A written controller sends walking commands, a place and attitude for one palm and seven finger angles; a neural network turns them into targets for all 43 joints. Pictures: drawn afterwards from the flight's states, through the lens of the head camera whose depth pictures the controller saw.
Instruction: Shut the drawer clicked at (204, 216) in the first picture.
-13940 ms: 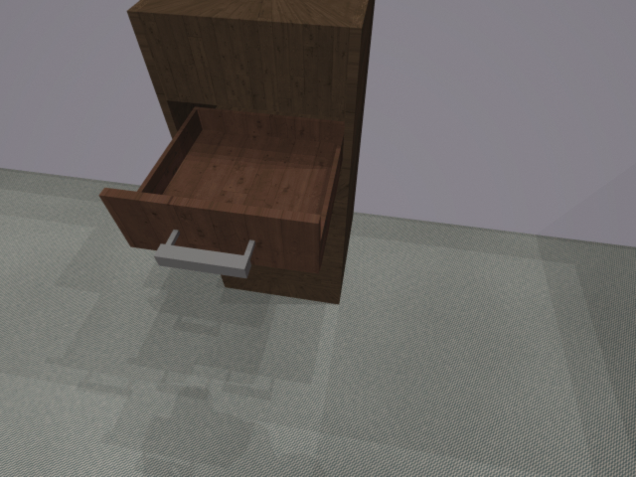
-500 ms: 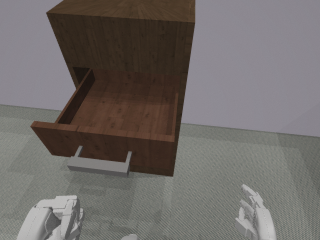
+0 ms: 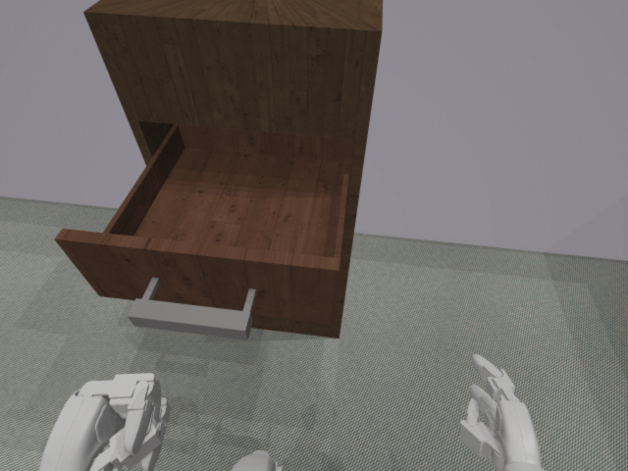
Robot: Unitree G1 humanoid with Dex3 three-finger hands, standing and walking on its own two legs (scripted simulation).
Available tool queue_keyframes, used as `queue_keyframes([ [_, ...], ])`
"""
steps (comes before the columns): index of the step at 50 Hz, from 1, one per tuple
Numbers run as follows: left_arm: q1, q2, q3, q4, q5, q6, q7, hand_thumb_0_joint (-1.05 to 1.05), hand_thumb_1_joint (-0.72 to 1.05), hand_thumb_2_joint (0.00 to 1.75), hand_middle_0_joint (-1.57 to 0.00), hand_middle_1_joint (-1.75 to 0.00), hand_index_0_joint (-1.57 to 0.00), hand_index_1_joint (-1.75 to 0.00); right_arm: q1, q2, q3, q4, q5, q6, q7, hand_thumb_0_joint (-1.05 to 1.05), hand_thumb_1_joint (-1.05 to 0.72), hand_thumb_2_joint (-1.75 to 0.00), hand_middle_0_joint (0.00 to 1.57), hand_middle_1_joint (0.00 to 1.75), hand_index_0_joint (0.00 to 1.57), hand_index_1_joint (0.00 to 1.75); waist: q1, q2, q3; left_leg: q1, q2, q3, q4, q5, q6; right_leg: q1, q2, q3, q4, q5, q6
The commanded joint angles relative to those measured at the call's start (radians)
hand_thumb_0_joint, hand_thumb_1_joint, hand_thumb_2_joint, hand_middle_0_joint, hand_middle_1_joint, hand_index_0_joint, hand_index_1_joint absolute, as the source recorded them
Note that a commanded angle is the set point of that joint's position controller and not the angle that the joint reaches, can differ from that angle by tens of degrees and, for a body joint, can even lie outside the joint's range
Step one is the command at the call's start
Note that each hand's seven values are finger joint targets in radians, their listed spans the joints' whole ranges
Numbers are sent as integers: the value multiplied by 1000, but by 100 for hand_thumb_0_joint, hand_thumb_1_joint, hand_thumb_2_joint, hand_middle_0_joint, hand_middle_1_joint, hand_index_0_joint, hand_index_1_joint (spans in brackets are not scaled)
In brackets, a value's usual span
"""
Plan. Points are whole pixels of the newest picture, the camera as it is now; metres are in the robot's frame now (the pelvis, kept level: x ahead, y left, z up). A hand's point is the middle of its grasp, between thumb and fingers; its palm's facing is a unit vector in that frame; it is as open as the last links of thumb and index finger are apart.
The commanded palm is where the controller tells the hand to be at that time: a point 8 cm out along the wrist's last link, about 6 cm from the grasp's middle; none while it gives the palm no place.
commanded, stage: bring the fist close to the handle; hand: left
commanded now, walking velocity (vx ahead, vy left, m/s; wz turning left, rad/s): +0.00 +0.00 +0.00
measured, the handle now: (197, 304) +0.33 +0.20 +0.00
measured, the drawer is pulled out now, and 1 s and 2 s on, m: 0.28 0.28 0.26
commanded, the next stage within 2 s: push the drawer shut in 1.20 s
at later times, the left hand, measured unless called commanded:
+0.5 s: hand (190, 406) +0.19 +0.16 +0.03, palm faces -0.08 -1.00 -0.03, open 3.3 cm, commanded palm +0.17 +0.22 +0.03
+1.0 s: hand (208, 385) +0.22 +0.15 +0.00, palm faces -0.08 -1.00 -0.05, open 3.3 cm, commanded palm +0.20 +0.21 +0.00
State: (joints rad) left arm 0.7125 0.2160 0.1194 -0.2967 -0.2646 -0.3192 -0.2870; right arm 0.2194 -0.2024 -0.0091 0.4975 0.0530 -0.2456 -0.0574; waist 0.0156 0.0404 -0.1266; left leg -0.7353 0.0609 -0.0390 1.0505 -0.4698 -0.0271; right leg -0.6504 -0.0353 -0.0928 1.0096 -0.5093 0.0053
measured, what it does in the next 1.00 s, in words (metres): stands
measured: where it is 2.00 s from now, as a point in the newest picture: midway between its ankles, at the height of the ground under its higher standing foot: outside the picture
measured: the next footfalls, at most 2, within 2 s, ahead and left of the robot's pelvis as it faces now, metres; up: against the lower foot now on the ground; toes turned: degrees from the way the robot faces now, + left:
none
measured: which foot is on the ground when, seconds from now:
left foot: down 0.00-1.00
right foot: down 0.00-1.00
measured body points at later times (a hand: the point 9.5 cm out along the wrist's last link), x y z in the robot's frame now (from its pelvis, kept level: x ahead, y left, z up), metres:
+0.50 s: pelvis -0.01 +0.01 -0.03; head +0.05 +0.01 +0.42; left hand +0.19 +0.21 +0.04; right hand +0.18 -0.23 -0.09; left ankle +0.03 +0.13 -0.67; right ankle +0.00 -0.13 -0.67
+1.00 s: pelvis +0.00 +0.00 -0.05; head +0.08 +0.01 +0.39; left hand +0.22 +0.21 +0.01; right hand +0.18 -0.24 -0.13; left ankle +0.03 +0.13 -0.67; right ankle +0.00 -0.13 -0.67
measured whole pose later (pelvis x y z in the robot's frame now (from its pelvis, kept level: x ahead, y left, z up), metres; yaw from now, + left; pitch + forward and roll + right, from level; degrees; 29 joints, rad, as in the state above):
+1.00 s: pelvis +0.00 +0.00 -0.05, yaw -1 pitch +19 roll -3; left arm 0.45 0.21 0.08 -0.16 -0.21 -0.37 -0.18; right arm 0.20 -0.21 -0.01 0.48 0.02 -0.11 -0.04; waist -0.03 0.03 -0.17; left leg -1.07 0.07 -0.05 1.29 -0.55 -0.03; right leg -0.99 -0.03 -0.08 1.26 -0.60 0.00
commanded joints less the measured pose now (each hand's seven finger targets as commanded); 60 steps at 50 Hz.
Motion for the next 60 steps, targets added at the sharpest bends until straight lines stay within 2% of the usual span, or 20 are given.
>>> queue_keyframes([
  [1, 27, 82, 66, -192, -9, -88, 13, 0, 90, 90, -140, -160, -140, -160, -92, -108, -53, -167, -1, -46, 3, 0, -90, -90, 20, 30, 20, 30, -6, -8, -96, 78, -61, 21, -134, 172, 50, 9, 40, 31, -162, 146, -18],
  [3, 7, 96, 72, -194, -3, -96, 19, 0, 90, 90, -140, -160, -140, -160, -94, -112, -56, -160, -5, -40, 4, 0, -90, -90, 20, 30, 20, 30, -8, -4, -114, 72, -60, 20, -121, 182, 52, 0, 43, 29, -145, 160, -19],
  [6, -23, 64, 32, -182, 1, -102, 25, 0, 90, 90, -140, -160, -140, -160, -93, -114, -54, -168, -8, -30, 7, 0, -90, -90, 20, 30, 20, 30, -21, -4, -98, 46, -60, 15, -111, 142, 50, -41, 41, 25, -133, 115, -17],
  [8, -24, 96, 68, -146, 12, -102, 37, 0, 90, 90, -140, -160, -140, -160, -94, -118, -58, -159, -11, -18, 4, 0, -90, -90, 20, 30, 20, 30, -17, -23, -102, 21, -57, 15, -98, 137, 51, -50, 46, 28, -124, 102, -19],
  [10, -43, 56, 23, -157, 12, -104, 36, 0, 90, 90, -140, -160, -140, -160, -89, -118, -55, -172, -12, -13, 7, 0, -90, -90, 20, 30, 20, 30, -24, -5, -123, 20, -59, 16, -89, 132, 50, -63, 42, 25, -109, 103, -17],
  [13, -74, 85, 46, -134, 23, -107, 52, 0, 90, 90, -140, -160, -140, -160, -91, -122, -57, -167, -15, 0, 1, 0, -90, -90, 20, 30, 20, 30, -26, -25, -134, -2, -54, 13, -73, 126, 52, -85, 46, 25, -92, 91, -18],
  [17, -109, 57, 9, -150, 23, -117, 61, 0, 90, 90, -140, -160, -140, -160, -83, -123, -54, -174, -18, 5, 4, 0, -90, -90, 20, 30, 20, 30, -26, 19, -172, 2, -54, 10, -60, 137, 48, -110, 43, 16, -58, 106, -21],
  [21, -126, 53, -13, -138, 41, -113, 81, 0, 90, 90, -140, -160, -140, -160, -77, -127, -54, -177, -23, 17, 8, 0, -90, -90, 20, 30, 20, 30, -33, 14, -188, -20, -52, 6, -44, 124, 48, -142, 43, 13, -35, 95, -21],
  [24, -141, 69, 20, -79, 50, -107, 99, 0, 90, 90, -140, -160, -140, -160, -78, -128, -55, -173, -27, 35, 4, 0, -90, -90, 20, 30, 20, 30, -32, -22, -174, -68, -51, 7, -26, 97, 47, -160, 45, 18, -26, 65, -21],
  [29, -165, 57, 6, -92, 50, -127, 108, 0, 90, 90, -140, -160, -140, -160, -70, -128, -55, -178, -30, 44, 7, 0, -90, -90, 20, 30, 20, 30, -29, 2, -237, -63, -51, 10, 2, 138, 47, -171, 43, 18, 8, 112, -24],
  [38, -289, 87, 26, -13, 58, -148, 103, 0, 90, 90, -140, -160, -140, -160, -61, -143, -55, -159, -37, 61, 5, 0, -90, -90, 20, 30, 20, 30, -49, -7, -244, -141, -48, 11, 66, 108, 48, -241, 45, 32, 46, 79, -25],
  [40, -312, 78, 19, -20, 53, -152, 100, 0, 90, 90, -140, -160, -140, -160, -58, -145, -55, -161, -38, 60, 6, 0, -90, -90, 20, 30, 20, 30, -49, 3, -282, -135, -48, 11, 79, 126, 48, -245, 43, 32, 62, 101, -25],
  [43, -248, 104, 45, -74, 41, -144, 101, 0, 90, 90, -140, -160, -140, -160, -61, -140, -58, -172, -34, 65, 8, 0, -90, -90, 20, 30, 20, 30, -17, 43, -352, -89, -49, 15, 62, 198, 49, -187, 43, 31, 68, 170, -30],
  [44, -227, 82, 26, -84, 41, -137, 101, 0, 90, 90, -140, -160, -140, -160, -52, -136, -59, -178, -31, 68, 10, 0, -90, -90, 20, 30, 20, 30, -23, 31, -364, -70, -48, 16, 60, 226, 50, -180, 42, 26, 69, 206, -27],
  [46, -228, 72, 12, -88, 42, -120, 108, 0, 90, 90, -140, -160, -140, -160, -53, -133, -59, -177, -30, 76, 14, 0, -90, -90, 20, 30, 20, 30, -30, 35, -341, -73, -48, 16, 57, 227, 48, -180, 42, 22, 63, 214, -24],
  [49, -244, 70, 14, -36, 54, -108, 120, 0, 90, 90, -140, -160, -140, -160, -57, -137, -59, -169, -31, 87, 9, 0, -90, -90, 20, 30, 20, 30, -49, -21, -283, -121, -48, 15, 69, 172, 50, -209, 46, 27, 53, 170, -19],
  [51, -248, 74, 25, -27, 50, -112, 123, 0, 90, 90, -140, -160, -140, -160, -58, -136, -59, -171, -32, 90, 10, 0, -90, -90, 20, 30, 20, 30, -46, -22, -268, -137, -51, 16, 67, 143, 47, -207, 44, 30, 46, 138, -21],
  [53, -242, 71, 18, -24, 52, -119, 121, 0, 90, 90, -140, -160, -140, -160, -57, -137, -59, -175, -32, 91, 8, 0, -90, -90, 20, 30, 20, 30, -49, -42, -272, -141, -50, 16, 74, 145, 52, -209, 47, 32, 46, 140, -20],
  [57, -213, 75, 18, -78, 44, -152, 112, 0, 90, 90, -140, -160, -140, -160, -53, -132, -61, -179, -33, 86, 11, 0, -90, -90, 20, 30, 20, 30, -34, 7, -317, -105, -51, 19, 72, 189, 48, -190, 42, 31, 60, 187, -24],
  [60, -217, 82, 28, -54, 46, -156, 109, 0, 90, 90, -140, -160, -140, -160, -54, -133, -63, -174, -31, 93, 8, 0, -90, -90, 20, 30, 20, 30, -47, -16, -283, -125, -50, 19, 78, 169, 49, -207, 45, 33, 55, 172, -21],
])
